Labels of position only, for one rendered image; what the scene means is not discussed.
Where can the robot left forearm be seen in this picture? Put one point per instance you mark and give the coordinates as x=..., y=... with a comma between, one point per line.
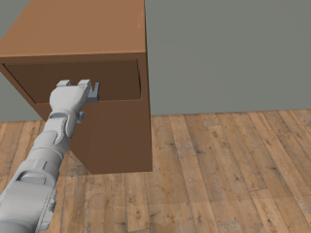
x=43, y=161

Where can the left robot upper arm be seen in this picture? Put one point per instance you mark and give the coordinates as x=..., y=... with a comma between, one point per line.
x=27, y=208

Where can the handle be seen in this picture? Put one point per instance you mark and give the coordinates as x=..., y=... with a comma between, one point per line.
x=93, y=96

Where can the left robot hand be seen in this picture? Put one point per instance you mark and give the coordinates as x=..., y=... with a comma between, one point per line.
x=71, y=98

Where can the drawer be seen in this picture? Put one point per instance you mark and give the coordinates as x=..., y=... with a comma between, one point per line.
x=119, y=79

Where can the cabinet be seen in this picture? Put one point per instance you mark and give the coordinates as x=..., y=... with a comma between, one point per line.
x=115, y=136

